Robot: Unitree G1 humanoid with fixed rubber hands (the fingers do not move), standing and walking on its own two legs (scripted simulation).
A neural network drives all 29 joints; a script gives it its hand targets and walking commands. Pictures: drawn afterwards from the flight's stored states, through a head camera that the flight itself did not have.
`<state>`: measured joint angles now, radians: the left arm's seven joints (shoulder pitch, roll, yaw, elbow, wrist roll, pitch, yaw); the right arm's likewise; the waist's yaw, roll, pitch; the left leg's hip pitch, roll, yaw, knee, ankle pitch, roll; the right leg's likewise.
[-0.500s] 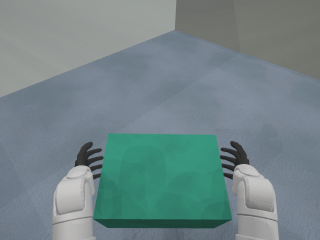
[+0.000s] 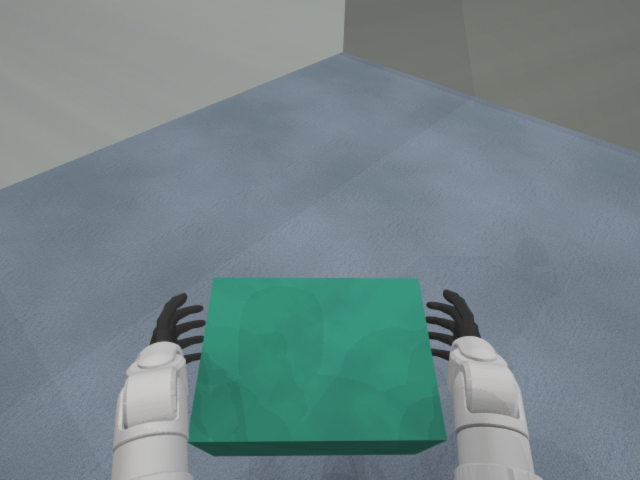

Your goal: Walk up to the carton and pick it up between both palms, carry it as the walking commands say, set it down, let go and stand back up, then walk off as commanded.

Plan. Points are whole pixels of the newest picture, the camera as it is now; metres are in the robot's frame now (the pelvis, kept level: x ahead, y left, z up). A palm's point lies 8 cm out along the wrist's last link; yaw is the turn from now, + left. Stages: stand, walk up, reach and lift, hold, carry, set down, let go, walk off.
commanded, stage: hold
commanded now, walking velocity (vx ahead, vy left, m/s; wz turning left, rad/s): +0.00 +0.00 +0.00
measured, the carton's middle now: (316, 367) +0.30 +0.03 -0.06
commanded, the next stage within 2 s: set down in 0.78 s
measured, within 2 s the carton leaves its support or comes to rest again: neither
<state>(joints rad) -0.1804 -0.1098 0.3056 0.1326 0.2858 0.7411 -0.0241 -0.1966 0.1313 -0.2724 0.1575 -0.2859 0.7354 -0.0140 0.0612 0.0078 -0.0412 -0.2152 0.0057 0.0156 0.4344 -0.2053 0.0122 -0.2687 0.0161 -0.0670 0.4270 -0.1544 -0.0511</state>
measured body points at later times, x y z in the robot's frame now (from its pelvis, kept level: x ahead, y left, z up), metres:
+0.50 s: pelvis +0.02 +0.02 +0.01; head -0.04 +0.02 +0.46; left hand +0.31 +0.22 +0.05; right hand +0.32 -0.17 +0.05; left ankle +0.01 +0.13 -0.74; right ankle +0.05 -0.08 -0.74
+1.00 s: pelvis +0.03 +0.01 +0.01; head -0.01 +0.00 +0.46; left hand +0.31 +0.23 +0.03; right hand +0.33 -0.16 +0.02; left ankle +0.01 +0.13 -0.74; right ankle +0.05 -0.09 -0.74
